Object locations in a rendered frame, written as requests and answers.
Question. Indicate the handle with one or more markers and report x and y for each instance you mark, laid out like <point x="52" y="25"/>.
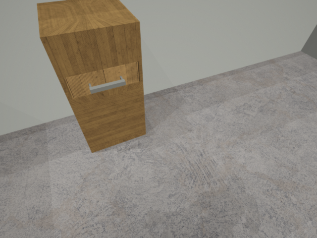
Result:
<point x="107" y="86"/>

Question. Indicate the cabinet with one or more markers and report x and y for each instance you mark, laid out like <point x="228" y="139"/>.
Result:
<point x="82" y="36"/>

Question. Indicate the drawer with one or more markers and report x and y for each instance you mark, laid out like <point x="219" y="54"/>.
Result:
<point x="78" y="85"/>

